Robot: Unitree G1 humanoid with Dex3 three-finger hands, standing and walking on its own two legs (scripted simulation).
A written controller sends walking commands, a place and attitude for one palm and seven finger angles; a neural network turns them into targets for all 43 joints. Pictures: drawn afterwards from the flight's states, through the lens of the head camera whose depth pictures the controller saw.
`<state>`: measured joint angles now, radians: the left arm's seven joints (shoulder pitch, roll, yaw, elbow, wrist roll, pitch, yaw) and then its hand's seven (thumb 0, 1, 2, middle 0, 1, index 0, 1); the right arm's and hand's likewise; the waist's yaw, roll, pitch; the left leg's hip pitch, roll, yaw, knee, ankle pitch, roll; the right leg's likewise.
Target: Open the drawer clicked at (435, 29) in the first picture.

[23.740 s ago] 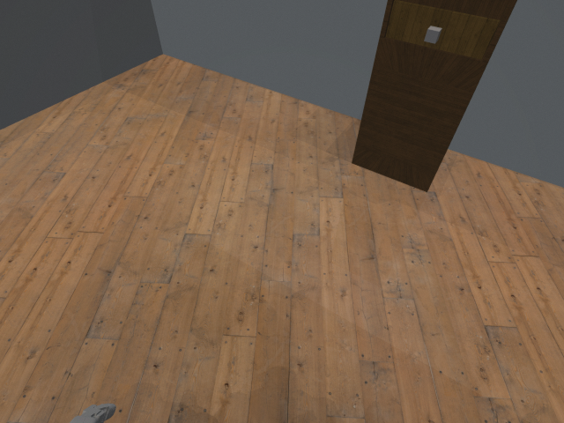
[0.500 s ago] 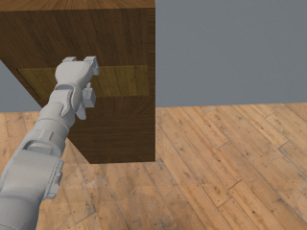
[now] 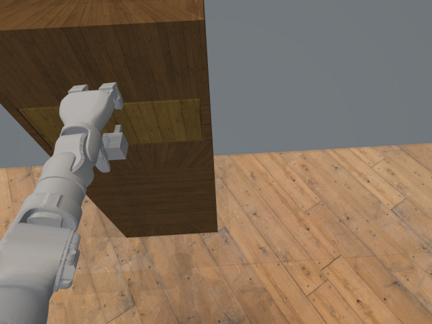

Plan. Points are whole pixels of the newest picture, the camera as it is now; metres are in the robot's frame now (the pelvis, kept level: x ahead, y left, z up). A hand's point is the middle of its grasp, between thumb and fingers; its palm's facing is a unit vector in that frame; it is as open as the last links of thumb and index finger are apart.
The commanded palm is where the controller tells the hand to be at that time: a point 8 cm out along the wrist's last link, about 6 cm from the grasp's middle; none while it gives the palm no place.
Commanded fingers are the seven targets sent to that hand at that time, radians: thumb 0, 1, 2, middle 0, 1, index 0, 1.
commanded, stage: re-aim the fingers above the handle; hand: left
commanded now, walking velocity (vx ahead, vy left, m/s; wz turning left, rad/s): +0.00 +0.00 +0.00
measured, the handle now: (116, 139) +0.51 +0.22 +0.01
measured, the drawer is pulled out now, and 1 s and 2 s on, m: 0.00 0.00 0.00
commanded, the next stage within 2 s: lower the fingers behind the handle in 0.22 s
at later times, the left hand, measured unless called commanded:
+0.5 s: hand (111, 127) +0.48 +0.19 +0.08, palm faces +0.06 -0.02 -1.00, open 13.8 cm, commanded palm +0.45 +0.21 +0.12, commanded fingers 0.00 -0.50 0.30 -0.30 -1.20 -0.30 -1.20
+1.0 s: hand (110, 140) +0.48 +0.21 +0.04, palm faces +0.02 -0.02 -1.00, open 13.7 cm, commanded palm +0.46 +0.21 +0.09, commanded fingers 0.00 -0.50 0.30 -0.30 -1.20 -0.30 -1.20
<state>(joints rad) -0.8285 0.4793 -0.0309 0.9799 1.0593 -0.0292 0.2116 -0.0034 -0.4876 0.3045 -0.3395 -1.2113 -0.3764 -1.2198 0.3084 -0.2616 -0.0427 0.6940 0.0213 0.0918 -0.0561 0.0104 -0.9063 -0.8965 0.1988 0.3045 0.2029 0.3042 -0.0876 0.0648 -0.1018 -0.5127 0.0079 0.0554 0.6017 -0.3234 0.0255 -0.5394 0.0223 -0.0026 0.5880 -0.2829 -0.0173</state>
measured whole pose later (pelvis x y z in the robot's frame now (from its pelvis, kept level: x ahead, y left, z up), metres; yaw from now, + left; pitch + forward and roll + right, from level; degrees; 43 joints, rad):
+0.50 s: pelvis +0.00 +0.01 +0.00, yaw +0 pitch +14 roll +0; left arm -0.82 0.40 -0.08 0.94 1.07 -0.01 0.27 0.00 -0.49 0.30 -0.36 -1.24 -0.33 -1.22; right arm 0.30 -0.26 -0.05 0.71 0.01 0.10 -0.02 0.01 -0.91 -0.90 0.20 0.30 0.20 0.30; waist -0.06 0.07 -0.12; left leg -0.54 0.00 0.06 0.63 -0.33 0.03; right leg -0.56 0.01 0.00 0.61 -0.29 -0.01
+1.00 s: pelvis -0.01 +0.01 -0.01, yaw +0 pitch +17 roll -1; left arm -0.85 0.44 -0.06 1.03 1.09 -0.04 0.33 0.00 -0.49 0.30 -0.33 -1.21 -0.34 -1.23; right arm 0.36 -0.28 -0.08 0.74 0.00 0.07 -0.03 0.01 -0.91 -0.90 0.20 0.30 0.20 0.30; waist -0.09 0.05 -0.13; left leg -0.65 0.01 0.05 0.71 -0.35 0.03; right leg -0.67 0.02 -0.01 0.67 -0.31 -0.01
